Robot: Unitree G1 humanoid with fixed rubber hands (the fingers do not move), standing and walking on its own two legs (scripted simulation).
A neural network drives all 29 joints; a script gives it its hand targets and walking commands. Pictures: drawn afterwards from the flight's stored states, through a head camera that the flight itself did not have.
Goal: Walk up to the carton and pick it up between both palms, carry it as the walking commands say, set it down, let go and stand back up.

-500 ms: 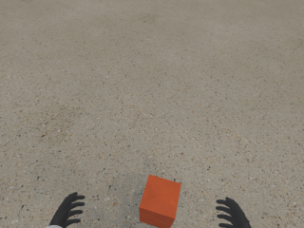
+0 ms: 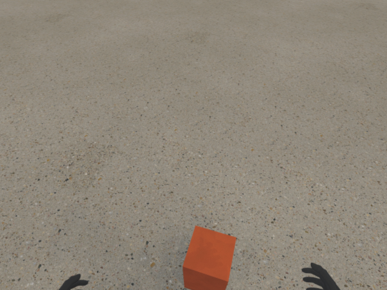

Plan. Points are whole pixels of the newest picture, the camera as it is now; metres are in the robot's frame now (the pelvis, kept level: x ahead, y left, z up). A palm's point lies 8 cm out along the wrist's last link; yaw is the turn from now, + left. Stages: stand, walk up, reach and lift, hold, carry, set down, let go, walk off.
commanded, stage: stand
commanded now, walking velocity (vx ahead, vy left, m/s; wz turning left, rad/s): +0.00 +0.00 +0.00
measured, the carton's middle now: (208, 263) +0.41 -0.05 -0.63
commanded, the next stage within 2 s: none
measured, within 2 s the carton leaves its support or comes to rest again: neither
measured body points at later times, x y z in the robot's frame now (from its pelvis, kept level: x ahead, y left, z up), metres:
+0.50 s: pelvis +0.02 -0.01 +0.00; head +0.02 -0.03 +0.45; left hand +0.14 +0.28 -0.09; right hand +0.15 -0.31 -0.10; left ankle -0.03 +0.11 -0.73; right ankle +0.00 -0.11 -0.74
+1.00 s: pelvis +0.00 -0.02 +0.01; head -0.01 -0.03 +0.46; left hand +0.10 +0.29 -0.10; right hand +0.11 -0.32 -0.11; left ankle -0.03 +0.11 -0.74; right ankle +0.00 -0.11 -0.74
